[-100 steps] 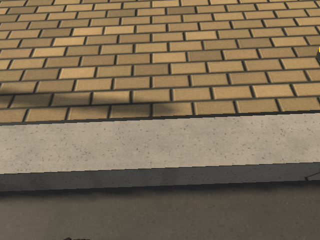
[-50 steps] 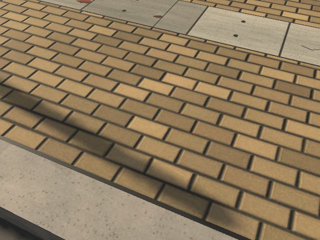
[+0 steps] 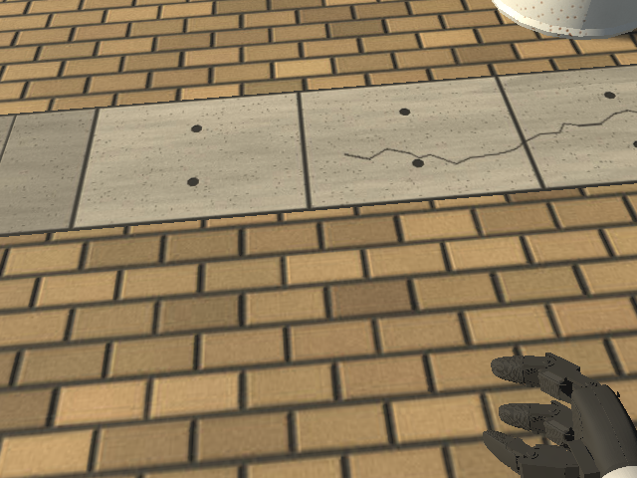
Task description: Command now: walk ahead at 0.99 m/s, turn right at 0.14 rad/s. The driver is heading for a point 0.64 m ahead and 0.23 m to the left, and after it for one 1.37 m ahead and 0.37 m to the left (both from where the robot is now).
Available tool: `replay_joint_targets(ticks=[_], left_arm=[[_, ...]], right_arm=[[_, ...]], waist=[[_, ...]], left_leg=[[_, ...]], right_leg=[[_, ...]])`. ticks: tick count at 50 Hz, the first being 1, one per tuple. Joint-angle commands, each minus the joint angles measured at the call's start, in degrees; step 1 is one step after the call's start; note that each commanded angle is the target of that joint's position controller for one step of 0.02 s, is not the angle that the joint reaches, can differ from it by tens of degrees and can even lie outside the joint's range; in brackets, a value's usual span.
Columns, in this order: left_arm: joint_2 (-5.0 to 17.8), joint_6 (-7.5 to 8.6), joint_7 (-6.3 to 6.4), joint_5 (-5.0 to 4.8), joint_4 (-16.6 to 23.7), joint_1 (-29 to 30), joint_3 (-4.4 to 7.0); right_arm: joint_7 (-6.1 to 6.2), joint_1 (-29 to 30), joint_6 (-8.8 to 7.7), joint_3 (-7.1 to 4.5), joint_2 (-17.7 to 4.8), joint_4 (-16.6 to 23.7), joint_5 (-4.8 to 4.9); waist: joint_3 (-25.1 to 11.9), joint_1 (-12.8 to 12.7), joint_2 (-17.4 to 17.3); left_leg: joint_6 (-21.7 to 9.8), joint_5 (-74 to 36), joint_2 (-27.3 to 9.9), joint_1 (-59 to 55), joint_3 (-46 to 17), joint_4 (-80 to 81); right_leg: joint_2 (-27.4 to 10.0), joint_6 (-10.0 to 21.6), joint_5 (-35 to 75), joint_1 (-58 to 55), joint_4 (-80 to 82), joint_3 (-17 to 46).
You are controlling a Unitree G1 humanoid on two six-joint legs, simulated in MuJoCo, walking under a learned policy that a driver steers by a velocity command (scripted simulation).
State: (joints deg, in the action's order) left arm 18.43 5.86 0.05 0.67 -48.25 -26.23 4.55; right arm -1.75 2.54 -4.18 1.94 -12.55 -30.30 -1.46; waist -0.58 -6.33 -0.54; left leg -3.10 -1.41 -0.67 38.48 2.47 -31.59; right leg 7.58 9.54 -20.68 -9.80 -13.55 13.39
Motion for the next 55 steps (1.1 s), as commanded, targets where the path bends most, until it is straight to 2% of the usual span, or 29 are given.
replay_joint_targets(ticks=[1, 2, 3, 4, 6, 7, 10, 13, 18, 20, 21, 22, 23, 24, 26, 31, 36, 39, 41, 42, 43, 44, 45, 46, 48, 50, 52, 54, 55], left_arm=[[9.3, -0.09, 0.66, 2.53, 4.0, 5.2, 2.53], [6.2, -0.05, 0.83, 3.01, 6.1, 9.3, 1.72], [-2.8, 0.24, 0.12, -0.82, 9.2, 0.0, -0.62], [0.6, 0.51, 0.73, 0.05, 9.1, 2.0, -1.43], [3.4, 0.96, 0.28, 1.57, 12.1, 14.9, -1.59], [3.2, 0.71, -0.09, 2.65, 14.5, 19.4, -1.91], [0.7, -1.27, -1.29, 4.04, 17.8, 20.0, -3.83], [0.2, -0.93, -3.07, 2.66, 21.4, 27.0, -5.55], [1.8, -0.70, -1.56, 1.39, 20.0, 29.2, -4.70], [4.8, -0.22, 0.13, 1.99, 16.7, 17.0, -2.73], [7.7, 0.01, 1.31, 2.80, 15.1, 6.9, -1.21], [11.8, -0.05, 2.23, 4.16, 13.4, -4.9, 0.24], [14.6, -0.58, 1.65, 3.94, 13.6, -0.2, 0.96], [8.1, -1.05, 1.41, 3.20, 14.4, 6.0, 0.35], [2.0, -0.65, 0.83, 2.80, 12.0, 8.6, -1.13], [-0.2, 1.63, -0.01, 0.51, 5.5, 5.8, -1.47], [4.0, 2.08, 0.44, 0.58, 3.7, 9.2, -0.74], [9.0, 1.34, 0.88, 0.67, 2.7, 4.1, 0.07], [12.7, -0.53, 1.37, 1.32, 3.6, 6.6, 0.84], [12.5, -1.14, 1.37, 1.32, 3.9, 7.2, 0.77], [4.9, -1.10, 0.72, 2.03, 4.9, 5.8, -0.58], [3.7, -0.57, 0.22, -0.61, 10.5, -2.6, -1.92], [7.4, 0.21, 0.54, -0.22, 10.1, 6.1, -1.45], [6.1, 0.32, 0.59, -0.79, 9.7, 7.2, -1.90], [3.5, -1.11, -0.05, 0.55, 7.8, 7.5, -2.75], [1.9, -3.64, -1.01, 0.49, 5.1, 4.5, -2.56], [0.8, -4.24, -1.30, 0.25, 5.7, 6.3, -2.49], [-0.8, -3.76, -1.78, 0.22, 6.9, 10.6, -2.79], [0.5, -2.19, -0.61, -4.64, 7.5, 15.2, -1.82]], right_arm=[[2.56, -23.0, -0.13, -6.34, -12.6, -5.2, 1.46], [3.40, -33.6, 0.17, -7.37, -14.3, -7.8, 0.52], [2.60, -30.3, -0.31, -7.77, -17.3, -9.0, -1.86], [1.05, -27.1, -0.19, -8.18, -13.9, -7.8, -1.23], [0.71, -24.7, -0.87, -6.88, -7.9, -9.8, 0.11], [1.08, -26.7, -1.35, -6.39, -7.0, -11.7, 0.18], [1.95, -29.6, -1.99, -6.33, -8.5, -14.8, 0.75], [1.79, -25.5, -1.81, -7.05, -10.7, -13.1, 0.63], [0.63, -30.3, -1.87, -8.33, -14.2, -15.0, 2.30], [0.72, -31.0, -1.58, -8.89, -16.4, -15.4, 2.05], [0.64, -29.0, -1.84, -8.77, -15.3, -14.5, 2.05], [1.10, -27.9, -2.19, -6.83, -6.7, -12.5, 1.14], [1.43, -33.3, -1.40, -5.82, -5.7, -8.9, 4.12], [1.90, -26.9, -0.15, -6.27, -9.1, -10.4, 2.25], [0.52, -19.8, 1.02, -6.34, -8.3, -10.0, 0.51], [-2.01, -11.4, 4.40, -4.95, -4.0, -4.0, -0.74], [-4.27, -3.1, 4.21, -3.67, -5.3, -0.5, -0.48], [-3.63, -6.4, 3.49, -4.08, -7.2, -2.5, -0.52], [-2.17, -24.5, 3.04, -6.08, -11.2, -8.4, -0.79], [-0.97, -33.7, 3.18, -7.61, -13.8, -11.9, -1.11], [0.24, -29.6, 3.79, -9.24, -18.7, -12.2, -0.16], [0.57, -24.8, 3.89, -9.73, -24.4, -8.1, -1.01], [1.35, -25.8, 4.04, -9.65, -20.1, -7.4, -0.67], [2.01, -24.1, 3.27, -8.81, -17.3, -9.6, -0.60], [2.21, -20.8, 0.72, -7.20, -12.7, -10.9, -1.35], [1.88, -19.7, -1.27, -5.53, -8.6, -12.7, -0.23], [1.02, -21.1, -2.64, -5.41, -8.5, -14.2, 0.44], [0.93, -17.9, -3.00, -5.04, -7.7, -14.0, 0.72], [2.53, -12.2, -2.86, -4.62, -5.2, -11.6, 0.53]], waist=[[-12.9, 15.4, 8.5], [-15.7, 20.6, 5.3], [-20.6, 9.5, -19.6], [-20.4, 11.7, -9.4], [-5.7, 10.7, 3.3], [-2.4, 10.0, 4.6], [3.8, 5.5, 0.7], [6.9, 5.2, -1.5], [2.0, 8.2, -1.8], [-6.8, 2.1, -1.9], [-12.0, -3.3, -2.2], [-20.1, -5.4, 8.4], [-27.2, 0.5, 22.0], [-15.8, 0.4, 10.9], [-3.3, 1.6, 2.4], [3.3, 6.6, 6.5], [7.7, 8.7, 3.2], [4.0, 10.7, 4.9], [-5.3, 19.9, 6.6], [-8.9, 23.8, 4.3], [-8.1, 17.1, -11.3], [-22.5, 10.1, -17.9], [-19.4, 14.7, -4.1], [-7.7, 11.5, -0.7], [-0.4, 7.0, 6.1], [4.0, 3.4, 5.6], [6.5, 3.2, 1.6], [6.7, 3.0, -0.7], [3.6, 5.1, -1.0]], left_leg=[[-3.3, 2.9, 2.9, -33.2, 3.3, 6.9], [-6.1, 13.2, -3.2, -48.5, -2.4, -0.5], [-17.6, 11.7, -19.8, -67.5, -38.9, 1.5], [-21.1, 22.0, -18.8, -64.8, -51.0, 11.3], [-17.3, 20.8, -15.0, -47.4, -39.2, 15.4], [-15.4, 16.7, -12.4, -41.4, -34.7, 16.0], [-13.9, 14.2, -7.6, -31.2, -29.3, 20.1], [-11.8, 7.3, -2.8, -16.3, -21.7, 25.6], [-7.4, -16.3, -3.0, -24.0, -19.8, 19.2], [-4.6, -25.9, -1.0, -25.5, -17.9, -1.9], [-3.6, -16.2, 1.1, -16.6, -17.0, -16.9], [-3.9, 24.7, 3.9, -7.2, -13.1, -37.0], [-3.1, 28.6, 5.4, 3.5, -9.6, -51.5], [-3.4, 21.9, 0.6, 9.3, -7.7, -52.4], [-2.8, 17.6, -2.7, 8.2, -6.6, -47.4], [-2.1, 16.3, -6.9, 11.0, -5.9, -42.1], [-4.4, 0.2, -3.5, -3.1, 3.5, -18.4], [-7.3, 3.0, 3.9, -15.0, 7.6, -13.0], [-9.8, 8.9, 6.8, -34.1, 4.5, -10.1], [-10.6, 10.1, 6.6, -47.4, 1.4, -4.7], [-9.6, 12.8, -2.6, -55.4, -12.0, -3.8], [-21.1, 15.4, -18.7, -68.8, -45.6, 6.8], [-19.5, 22.1, -17.1, -63.8, -46.1, 13.5], [-17.3, 20.4, -16.6, -52.2, -38.7, 15.0], [-13.7, 13.8, -13.4, -34.0, -27.7, 16.5], [-10.0, -4.9, -10.7, -24.0, -16.5, 19.6], [-7.4, -29.0, -9.8, -23.3, -7.4, 19.6], [-3.9, -34.0, -4.7, -23.0, 2.1, 20.5], [-0.4, -31.3, -2.6, -26.0, 2.9, 19.7]], right_leg=[[-10.9, -2.9, 74.4, 2.7, -32.1, -2.3], [-7.1, -2.6, 52.2, 18.1, -52.5, -3.7], [3.4, -8.4, -4.2, 45.5, -75.7, -5.5], [-0.4, -6.2, -2.0, 54.1, -78.6, -5.2], [-7.0, -6.0, 4.0, 56.0, -71.1, -5.7], [-8.5, -6.5, 3.4, 55.3, -67.6, -5.5], [-11.5, -8.7, -1.2, 56.3, -57.6, -7.4], [-11.8, -10.4, 11.6, 43.0, -35.0, -11.5], [-6.6, -9.4, 22.9, 25.1, -19.2, -14.6], [-5.5, -8.0, 16.5, 10.0, -17.6, -14.5], [-12.0, -6.9, 9.7, -2.8, -19.6, -9.2], [-28.9, -5.4, -6.6, -14.3, -19.1, 8.5], [-38.1, 0.8, -18.2, -16.8, -5.2, 38.5], [-33.2, 0.4, -24.1, -8.5, -2.5, 31.6], [-27.6, -1.3, -3.7, 5.3, -2.5, 12.3], [-25.6, -3.7, 19.7, 13.3, 2.4, -7.8], [-18.9, -7.2, 33.6, 19.8, 8.3, -27.4], [-20.7, -6.6, 70.4, 12.7, -0.9, -28.1], [-22.6, -5.4, 78.9, 13.2, -23.6, -26.7], [-19.9, -5.6, 67.6, 20.2, -41.4, -27.1], [-9.3, -7.4, 1.2, 36.0, -66.6, -26.1], [-6.2, -8.6, -8.3, 52.2, -82.7, -14.2], [-8.6, -8.0, -0.7, 56.1, -82.1, -10.2], [-11.2, -7.5, 1.9, 56.7, -77.6, -11.0], [-14.3, -6.9, 3.2, 48.4, -68.7, -8.5], [-14.7, -7.5, 3.2, 41.4, -61.9, -7.4], [-13.5, -8.0, 6.1, 41.8, -53.7, -9.4], [-11.7, -7.5, 15.7, 40.2, -42.3, -13.9], [-9.9, -7.2, 22.8, 41.7, -41.3, -13.6]])
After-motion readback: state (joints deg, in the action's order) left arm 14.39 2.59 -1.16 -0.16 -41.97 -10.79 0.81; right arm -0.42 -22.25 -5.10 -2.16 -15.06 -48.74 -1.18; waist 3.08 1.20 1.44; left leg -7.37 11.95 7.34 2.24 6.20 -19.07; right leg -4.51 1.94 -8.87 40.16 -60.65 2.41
